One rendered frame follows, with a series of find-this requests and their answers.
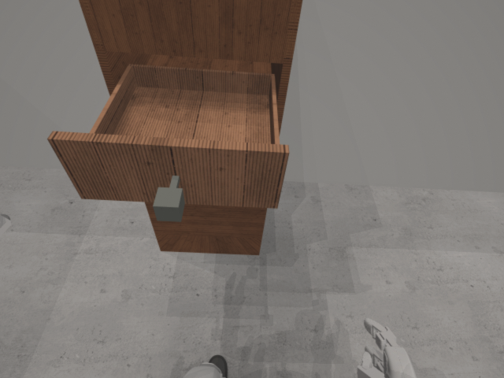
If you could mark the handle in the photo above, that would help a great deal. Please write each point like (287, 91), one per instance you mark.
(169, 202)

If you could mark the robot right hand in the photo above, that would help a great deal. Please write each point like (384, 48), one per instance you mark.
(394, 363)

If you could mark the drawer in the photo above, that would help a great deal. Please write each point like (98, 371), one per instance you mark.
(218, 130)

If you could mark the robot left foot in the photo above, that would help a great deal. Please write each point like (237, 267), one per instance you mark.
(220, 362)

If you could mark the cabinet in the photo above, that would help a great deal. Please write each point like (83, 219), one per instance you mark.
(230, 35)

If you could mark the left robot shin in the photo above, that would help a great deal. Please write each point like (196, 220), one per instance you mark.
(211, 365)

